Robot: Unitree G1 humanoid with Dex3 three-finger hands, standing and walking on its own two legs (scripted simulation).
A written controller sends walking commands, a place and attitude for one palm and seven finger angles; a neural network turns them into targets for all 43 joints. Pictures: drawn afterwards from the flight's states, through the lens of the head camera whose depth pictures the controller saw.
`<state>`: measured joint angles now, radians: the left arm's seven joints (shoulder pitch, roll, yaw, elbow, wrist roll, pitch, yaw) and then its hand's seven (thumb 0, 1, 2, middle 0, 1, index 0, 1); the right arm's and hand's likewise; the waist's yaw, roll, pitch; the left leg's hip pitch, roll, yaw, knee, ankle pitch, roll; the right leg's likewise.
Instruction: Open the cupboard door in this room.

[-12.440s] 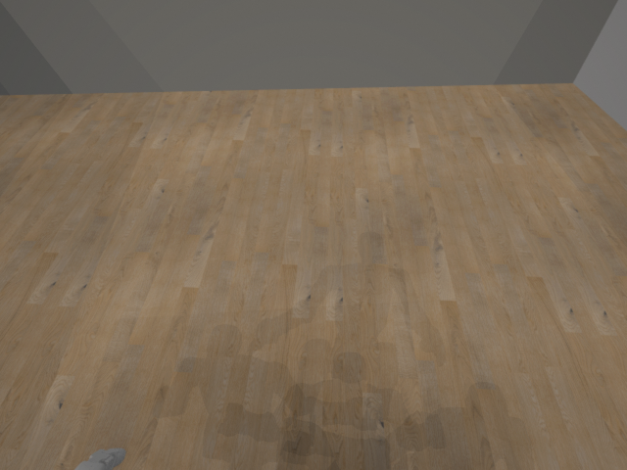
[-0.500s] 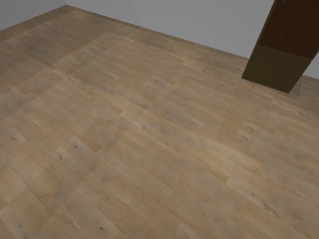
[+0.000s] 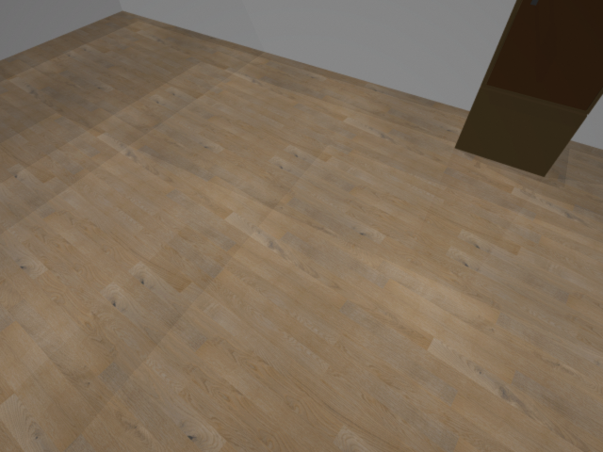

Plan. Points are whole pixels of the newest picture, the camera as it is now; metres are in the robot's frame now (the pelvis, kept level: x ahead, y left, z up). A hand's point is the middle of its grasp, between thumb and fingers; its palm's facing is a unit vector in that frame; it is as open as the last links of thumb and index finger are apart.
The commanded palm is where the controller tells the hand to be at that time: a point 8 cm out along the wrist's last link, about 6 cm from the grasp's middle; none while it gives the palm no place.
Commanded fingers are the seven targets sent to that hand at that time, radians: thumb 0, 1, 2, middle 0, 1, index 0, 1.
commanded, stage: stand and wait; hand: left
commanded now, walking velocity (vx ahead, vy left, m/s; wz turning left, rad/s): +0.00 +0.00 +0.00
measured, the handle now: out of the picture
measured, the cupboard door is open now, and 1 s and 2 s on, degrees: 0 0 0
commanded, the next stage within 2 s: turn or walk to find it in 0.38 s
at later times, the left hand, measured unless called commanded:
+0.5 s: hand out of the picture +0.11 +0.24 -0.16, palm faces -0.03 -0.94 -0.34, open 7.4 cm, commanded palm none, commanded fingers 0.00 0.90 0.90 -0.20 -0.30 -0.20 -0.30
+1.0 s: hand out of the picture +0.04 +0.22 -0.19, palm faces +0.09 -0.96 -0.26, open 7.4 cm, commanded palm none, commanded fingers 0.00 0.90 0.90 -0.20 -0.30 -0.20 -0.30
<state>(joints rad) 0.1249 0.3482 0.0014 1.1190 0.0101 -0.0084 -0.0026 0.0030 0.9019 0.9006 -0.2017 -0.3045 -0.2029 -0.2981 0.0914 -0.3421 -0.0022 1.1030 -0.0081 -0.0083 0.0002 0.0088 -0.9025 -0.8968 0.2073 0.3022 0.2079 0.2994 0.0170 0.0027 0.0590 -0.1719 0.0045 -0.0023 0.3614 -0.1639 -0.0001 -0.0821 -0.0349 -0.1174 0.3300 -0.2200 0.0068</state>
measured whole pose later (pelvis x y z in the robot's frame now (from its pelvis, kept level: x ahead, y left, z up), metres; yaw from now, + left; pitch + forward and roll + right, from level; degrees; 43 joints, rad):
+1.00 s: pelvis +0.00 +0.01 -0.02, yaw +5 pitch -2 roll -2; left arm 0.17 0.25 0.01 1.05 0.01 0.03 0.02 0.00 0.90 0.90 -0.20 -0.30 -0.20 -0.30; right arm 0.17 -0.25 -0.02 1.06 -0.02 0.04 0.00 0.01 -0.90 -0.90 0.20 0.30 0.21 0.30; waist 0.01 0.00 0.09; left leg -0.30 0.01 0.01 0.63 -0.29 0.01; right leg -0.14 -0.07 -0.20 0.55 -0.36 0.01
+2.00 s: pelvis +0.01 -0.03 -0.01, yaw +11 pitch -1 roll -1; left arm 0.11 0.28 0.00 1.05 0.00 0.02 0.02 0.00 0.90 0.90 -0.20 -0.30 -0.20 -0.30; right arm 0.12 -0.29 -0.01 1.07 -0.01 0.02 -0.01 0.01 -0.90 -0.90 0.21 0.30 0.21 0.30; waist 0.00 0.01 0.07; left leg -0.28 -0.01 -0.09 0.51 -0.21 -0.02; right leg -0.12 -0.03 -0.09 0.46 -0.32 0.01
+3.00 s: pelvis -0.03 -0.07 -0.01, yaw +40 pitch +1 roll +0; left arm 0.23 0.27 0.05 1.01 0.01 0.06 0.03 0.00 0.90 0.90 -0.20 -0.30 -0.20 -0.30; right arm 0.10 -0.20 -0.04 0.96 -0.01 0.02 -0.01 0.01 -0.91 -0.90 0.20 0.30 0.21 0.30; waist 0.04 -0.05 0.10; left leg -0.22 0.00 0.02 0.53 -0.33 0.02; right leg -0.42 -0.10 -0.07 1.02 -0.50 0.07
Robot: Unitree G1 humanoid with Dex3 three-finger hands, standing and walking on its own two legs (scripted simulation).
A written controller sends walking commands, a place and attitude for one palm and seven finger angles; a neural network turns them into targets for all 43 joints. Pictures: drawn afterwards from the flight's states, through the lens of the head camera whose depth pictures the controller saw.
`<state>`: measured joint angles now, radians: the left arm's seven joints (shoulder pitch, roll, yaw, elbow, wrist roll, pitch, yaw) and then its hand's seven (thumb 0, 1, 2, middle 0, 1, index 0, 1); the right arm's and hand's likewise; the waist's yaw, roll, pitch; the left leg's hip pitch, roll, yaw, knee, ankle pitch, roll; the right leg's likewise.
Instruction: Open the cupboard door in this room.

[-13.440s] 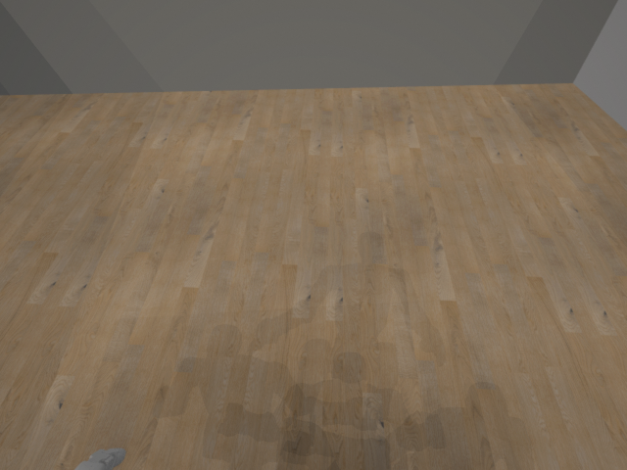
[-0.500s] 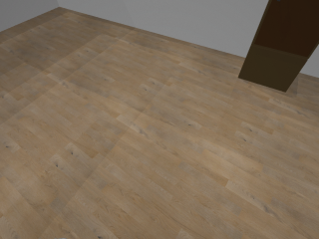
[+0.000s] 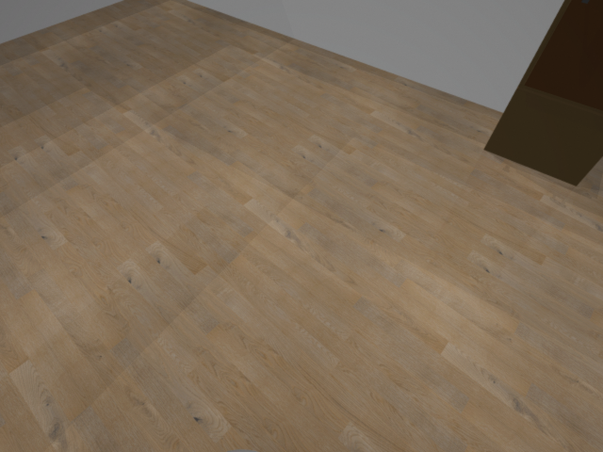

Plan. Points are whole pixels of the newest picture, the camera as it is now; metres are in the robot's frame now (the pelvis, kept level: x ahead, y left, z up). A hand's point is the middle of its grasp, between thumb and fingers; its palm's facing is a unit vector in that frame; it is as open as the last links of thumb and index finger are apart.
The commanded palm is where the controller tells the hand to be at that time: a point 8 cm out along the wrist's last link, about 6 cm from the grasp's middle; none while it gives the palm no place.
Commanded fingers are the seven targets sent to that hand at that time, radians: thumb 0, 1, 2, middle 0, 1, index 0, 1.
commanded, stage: stand and wait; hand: left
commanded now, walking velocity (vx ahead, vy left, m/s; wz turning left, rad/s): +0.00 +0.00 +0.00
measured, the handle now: out of the picture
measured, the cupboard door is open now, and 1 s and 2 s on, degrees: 0 0 0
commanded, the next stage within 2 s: turn or walk to find it in 0.38 s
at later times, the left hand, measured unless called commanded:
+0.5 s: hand out of the picture +0.01 +0.23 -0.15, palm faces +0.04 -0.94 -0.35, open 7.4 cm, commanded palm none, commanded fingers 0.00 0.90 0.90 -0.20 -0.30 -0.20 -0.30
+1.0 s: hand out of the picture +0.06 +0.20 -0.15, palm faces +0.09 -0.95 -0.30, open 7.4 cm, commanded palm none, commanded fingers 0.00 0.90 0.90 -0.20 -0.30 -0.20 -0.30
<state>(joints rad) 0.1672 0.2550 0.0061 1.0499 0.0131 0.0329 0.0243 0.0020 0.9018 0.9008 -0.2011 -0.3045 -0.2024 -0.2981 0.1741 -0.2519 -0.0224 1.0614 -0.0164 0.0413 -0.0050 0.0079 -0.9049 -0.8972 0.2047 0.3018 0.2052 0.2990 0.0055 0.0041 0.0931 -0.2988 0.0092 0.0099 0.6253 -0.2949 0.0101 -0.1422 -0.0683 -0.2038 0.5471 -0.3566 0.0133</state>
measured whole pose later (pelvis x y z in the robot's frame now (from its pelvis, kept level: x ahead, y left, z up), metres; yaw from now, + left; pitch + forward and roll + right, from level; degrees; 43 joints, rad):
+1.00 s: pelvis +0.01 -0.03 +0.01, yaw +6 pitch -1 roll -1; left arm 0.11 0.28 0.00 1.05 0.00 0.02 0.02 0.00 0.90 0.90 -0.20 -0.30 -0.20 -0.30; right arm 0.12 -0.29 -0.01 1.07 -0.01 0.02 -0.01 0.01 -0.90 -0.90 0.21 0.30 0.21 0.30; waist 0.00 0.01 0.07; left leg -0.28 -0.01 -0.09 0.51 -0.21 -0.02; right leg -0.12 -0.03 -0.09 0.46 -0.32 0.01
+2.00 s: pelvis -0.04 -0.07 +0.01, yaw +34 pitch +1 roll +0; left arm 0.23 0.27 0.05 1.01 0.01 0.06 0.03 0.00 0.90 0.90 -0.20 -0.30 -0.20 -0.30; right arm 0.10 -0.20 -0.04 0.96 -0.01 0.02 -0.01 0.01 -0.91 -0.90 0.20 0.30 0.21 0.30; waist 0.04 -0.05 0.10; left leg -0.22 0.00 0.02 0.53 -0.33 0.02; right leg -0.42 -0.10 -0.07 1.02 -0.50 0.07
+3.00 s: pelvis -0.07 -0.10 +0.01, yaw +59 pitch +0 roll -1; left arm 0.18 0.26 0.06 0.98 0.01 0.06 0.02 0.00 0.91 0.90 -0.20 -0.30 -0.20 -0.30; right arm 0.17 -0.18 -0.04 0.97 -0.02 0.02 -0.01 0.01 -0.90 -0.90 0.21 0.30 0.21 0.30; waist 0.01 -0.03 0.07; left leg -0.22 -0.02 -0.01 0.45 -0.23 0.03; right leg -0.44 -0.08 -0.03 1.00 -0.42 0.08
